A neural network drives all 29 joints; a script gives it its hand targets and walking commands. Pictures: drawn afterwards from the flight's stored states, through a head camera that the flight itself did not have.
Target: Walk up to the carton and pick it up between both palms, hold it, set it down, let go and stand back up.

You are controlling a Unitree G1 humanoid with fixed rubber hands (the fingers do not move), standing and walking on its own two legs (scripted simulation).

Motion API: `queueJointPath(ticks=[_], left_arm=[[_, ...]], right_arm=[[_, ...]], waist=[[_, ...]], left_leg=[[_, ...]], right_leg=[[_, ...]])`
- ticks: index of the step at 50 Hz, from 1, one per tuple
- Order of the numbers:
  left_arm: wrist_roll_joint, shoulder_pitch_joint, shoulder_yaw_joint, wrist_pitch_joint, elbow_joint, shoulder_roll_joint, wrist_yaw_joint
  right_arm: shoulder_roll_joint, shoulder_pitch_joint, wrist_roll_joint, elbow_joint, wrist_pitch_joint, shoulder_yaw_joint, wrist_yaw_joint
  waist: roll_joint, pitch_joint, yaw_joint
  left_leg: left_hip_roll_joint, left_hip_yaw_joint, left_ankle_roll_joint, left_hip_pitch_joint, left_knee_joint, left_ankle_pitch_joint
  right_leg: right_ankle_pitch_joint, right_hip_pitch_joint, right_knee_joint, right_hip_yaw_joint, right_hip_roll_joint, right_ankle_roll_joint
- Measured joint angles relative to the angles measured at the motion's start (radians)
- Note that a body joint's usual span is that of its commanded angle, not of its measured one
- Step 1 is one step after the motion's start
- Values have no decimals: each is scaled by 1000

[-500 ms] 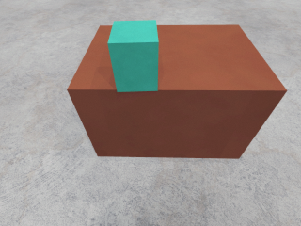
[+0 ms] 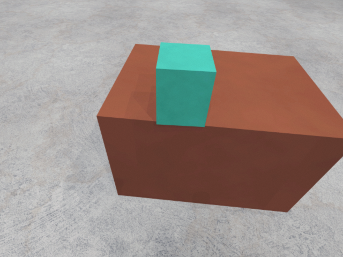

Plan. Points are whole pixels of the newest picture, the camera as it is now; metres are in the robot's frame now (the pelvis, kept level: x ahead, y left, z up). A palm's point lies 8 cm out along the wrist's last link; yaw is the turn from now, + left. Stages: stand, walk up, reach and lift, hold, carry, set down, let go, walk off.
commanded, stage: walk up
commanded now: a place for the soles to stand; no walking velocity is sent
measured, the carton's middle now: (182, 85) +0.76 -0.03 +0.03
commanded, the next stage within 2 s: none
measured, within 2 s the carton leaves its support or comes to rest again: neither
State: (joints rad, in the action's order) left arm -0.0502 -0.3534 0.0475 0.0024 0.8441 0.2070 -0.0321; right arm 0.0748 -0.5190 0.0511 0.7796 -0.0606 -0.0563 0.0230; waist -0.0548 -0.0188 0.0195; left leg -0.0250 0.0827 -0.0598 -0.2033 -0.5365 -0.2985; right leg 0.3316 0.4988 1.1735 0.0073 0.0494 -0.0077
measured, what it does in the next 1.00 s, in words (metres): walks ahead: right foot, then left foot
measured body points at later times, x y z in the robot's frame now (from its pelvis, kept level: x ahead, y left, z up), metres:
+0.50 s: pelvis +0.20 -0.05 -0.01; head +0.23 -0.05 +0.44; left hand +0.31 +0.17 -0.13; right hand +0.24 -0.28 -0.15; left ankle +0.12 +0.07 -0.64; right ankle +0.26 -0.11 -0.73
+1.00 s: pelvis +0.28 -0.05 -0.01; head +0.31 -0.04 +0.44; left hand +0.35 +0.18 -0.15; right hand +0.45 -0.23 -0.13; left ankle +0.36 +0.06 -0.73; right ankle +0.27 -0.16 -0.74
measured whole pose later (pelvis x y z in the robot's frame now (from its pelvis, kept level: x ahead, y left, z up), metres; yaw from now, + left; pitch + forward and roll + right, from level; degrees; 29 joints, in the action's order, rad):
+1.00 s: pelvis +0.28 -0.05 -0.01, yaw +0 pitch -1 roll +1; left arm -0.02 -0.33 0.03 -0.01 0.72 0.15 0.01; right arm 0.09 -0.15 0.01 0.68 0.01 0.00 0.02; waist -0.02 0.08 -0.03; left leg 0.05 0.15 -0.04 -0.40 -0.62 -0.21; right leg 0.39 0.28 0.67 0.04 0.03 0.03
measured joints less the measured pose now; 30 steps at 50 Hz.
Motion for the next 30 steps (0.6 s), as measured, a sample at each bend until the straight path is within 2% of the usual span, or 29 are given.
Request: queueJointPath(ticks=[4,8,11,15,17,19,21,23,26,30], left_arm=[[3,45,-12,4,-51,-4,-6],[3,93,-28,-1,-76,-28,-5],[3,130,-41,-1,-91,-56,-5],[-1,164,-45,16,-122,-95,1],[-9,169,-42,37,-149,-109,9],[-18,177,-31,59,-168,-121,21],[-4,164,-21,65,-176,-124,39],[4,141,-14,65,-170,-121,52],[2,85,-6,76,-146,-110,56],[10,4,6,85,-98,-89,52]], right_arm=[[-30,-54,-4,10,-27,6,-6],[-40,-79,-8,16,-36,5,-10],[-29,-81,-11,15,-35,1,-12],[-1,-76,-11,17,-28,-9,-13],[14,-80,-12,15,-24,-10,-16],[31,-52,-16,14,-5,-6,-19],[47,-10,-15,-6,22,-4,-14],[64,39,-15,-34,34,-8,-12],[88,118,-7,-70,35,-17,-20],[95,215,-1,-96,30,-13,-28]], waist=[[-2,0,9],[-2,14,25],[3,31,40],[23,50,56],[37,59,53],[62,85,34],[67,98,14],[73,104,-1],[83,97,-16],[87,74,-38]], left_leg=[[-19,-8,-3,85,127,30],[-30,-16,1,141,187,21],[-33,-16,9,173,193,-12],[-20,-17,29,214,158,-92],[1,-29,37,195,48,-174],[25,-62,25,87,-258,-238],[7,-101,29,-48,-569,-230],[9,-106,36,-162,-728,-192],[40,-95,53,-284,-745,-146],[88,-72,76,-372,-617,-55]], right_leg=[[-114,91,-70,21,28,27],[-191,122,-245,42,46,32],[-205,104,-390,68,45,13],[-169,18,-541,101,15,-38],[-181,-50,-612,117,-11,-68],[-163,-33,-522,141,-33,-82],[-99,-48,-484,149,-43,-86],[-80,-92,-508,163,-47,-81],[-76,-166,-575,182,-55,-86],[-72,-242,-651,189,-68,-86]])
